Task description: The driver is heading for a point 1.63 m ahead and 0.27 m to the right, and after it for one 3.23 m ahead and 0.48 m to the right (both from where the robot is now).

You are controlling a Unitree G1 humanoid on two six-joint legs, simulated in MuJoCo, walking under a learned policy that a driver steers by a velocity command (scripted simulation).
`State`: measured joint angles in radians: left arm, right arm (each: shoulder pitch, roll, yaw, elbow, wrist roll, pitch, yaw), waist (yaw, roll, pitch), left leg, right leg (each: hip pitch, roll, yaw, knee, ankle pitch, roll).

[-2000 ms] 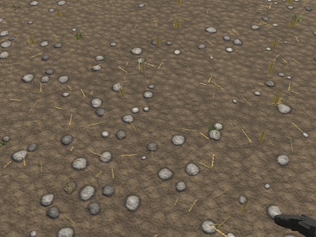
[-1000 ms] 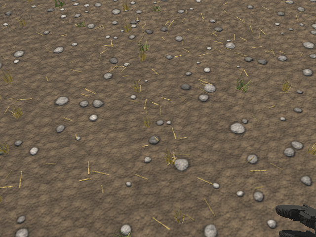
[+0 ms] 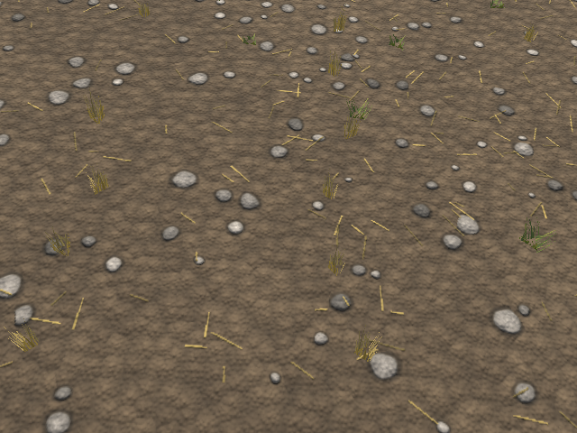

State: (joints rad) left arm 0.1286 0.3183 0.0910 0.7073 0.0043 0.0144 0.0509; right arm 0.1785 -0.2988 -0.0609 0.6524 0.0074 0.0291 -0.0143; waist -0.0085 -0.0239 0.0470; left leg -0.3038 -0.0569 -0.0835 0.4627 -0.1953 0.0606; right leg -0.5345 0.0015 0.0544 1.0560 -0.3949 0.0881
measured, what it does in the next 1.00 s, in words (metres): walks ahead, turning right: right foot, then left foot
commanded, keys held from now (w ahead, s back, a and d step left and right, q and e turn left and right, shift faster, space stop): q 0.12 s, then w+e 0.58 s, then e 0.30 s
